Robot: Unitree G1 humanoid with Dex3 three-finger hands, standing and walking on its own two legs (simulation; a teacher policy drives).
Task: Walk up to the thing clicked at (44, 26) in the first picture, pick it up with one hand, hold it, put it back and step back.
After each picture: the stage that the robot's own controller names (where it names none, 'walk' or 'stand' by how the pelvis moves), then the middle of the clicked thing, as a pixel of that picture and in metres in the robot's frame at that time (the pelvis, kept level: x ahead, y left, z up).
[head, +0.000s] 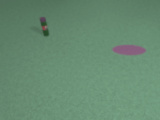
stand; (44, 27) +1.68 +0.43 -0.66
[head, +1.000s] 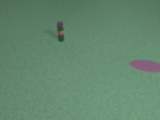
walk; (60, 32) +1.59 +0.19 -0.63
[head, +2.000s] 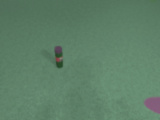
walk; (59, 57) +1.08 +0.18 -0.64
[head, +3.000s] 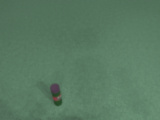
walk; (56, 95) +0.69 +0.20 -0.65
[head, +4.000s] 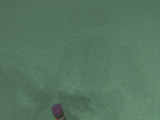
stand; (59, 115) +0.47 +0.21 -0.62
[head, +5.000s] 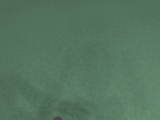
stand; out of the picture +0.44 +0.20 -0.66
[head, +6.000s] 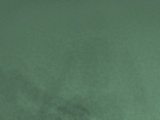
stand; out of the picture +0.41 +0.21 -0.66
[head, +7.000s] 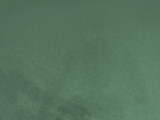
stand; out of the picture +0.41 +0.21 -0.66
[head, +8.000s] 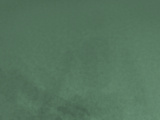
stand; out of the picture +0.40 +0.21 -0.66
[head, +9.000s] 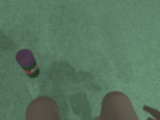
go down; (29, 65) +0.48 +0.23 -0.34
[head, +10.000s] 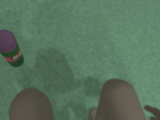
go down; (11, 51) +0.48 +0.25 -0.25
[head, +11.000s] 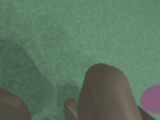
close in; out of the picture +0.47 +0.30 -0.17
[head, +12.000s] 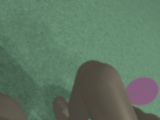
close; out of the picture +0.46 +0.31 -0.16
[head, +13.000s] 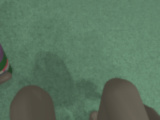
lift; out of the picture +0.37 +0.27 -0.03
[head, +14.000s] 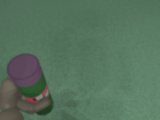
hold; (35, 90) +0.31 +0.15 +0.08
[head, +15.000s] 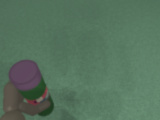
hold; (36, 93) +0.31 +0.16 +0.04
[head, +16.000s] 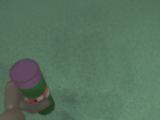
hold; (37, 91) +0.32 +0.16 +0.05
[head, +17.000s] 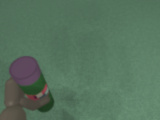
crouch; (36, 89) +0.33 +0.16 +0.04
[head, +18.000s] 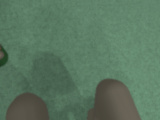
crouch; out of the picture +0.46 +0.24 -0.05
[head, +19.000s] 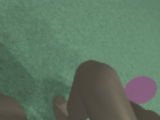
lower; out of the picture +0.44 +0.31 -0.16
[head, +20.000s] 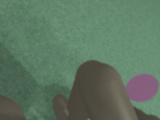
lower; out of the picture +0.44 +0.32 -0.17
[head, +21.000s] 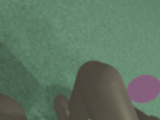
lower; out of the picture +0.43 +0.31 -0.16
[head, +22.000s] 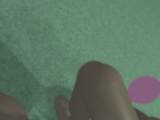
lower; out of the picture +0.43 +0.31 -0.16
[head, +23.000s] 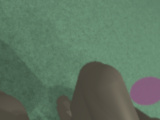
draw back; out of the picture +0.44 +0.30 -0.16
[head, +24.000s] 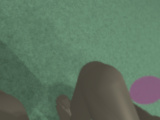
rise; out of the picture +0.44 +0.30 -0.17
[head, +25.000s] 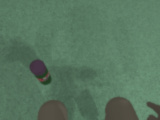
walk; (42, 73) +0.46 +0.22 -0.39
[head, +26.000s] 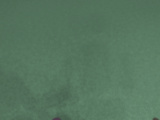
stand; out of the picture +0.41 +0.18 -0.60
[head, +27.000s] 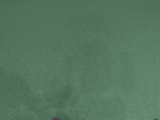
stand; out of the picture +0.41 +0.19 -0.60
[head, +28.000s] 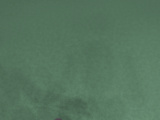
stand; out of the picture +0.41 +0.18 -0.63
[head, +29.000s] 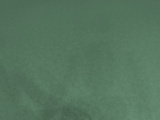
stand; out of the picture +0.42 +0.18 -0.66
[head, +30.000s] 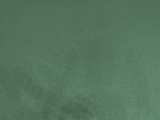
stand; out of the picture +0.39 +0.20 -0.66
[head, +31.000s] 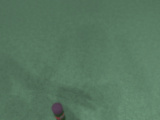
walk; (59, 113) +0.44 +0.17 -0.64
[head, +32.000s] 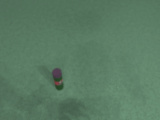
walk; (58, 80) +0.70 +0.18 -0.64
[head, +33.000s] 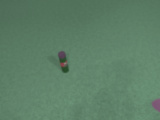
stand; (63, 62) +1.05 +0.27 -0.64
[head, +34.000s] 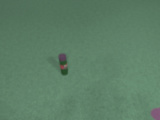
stand; (63, 65) +1.01 +0.18 -0.65
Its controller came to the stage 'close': yes
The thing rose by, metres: 0.69
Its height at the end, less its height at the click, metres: +0.00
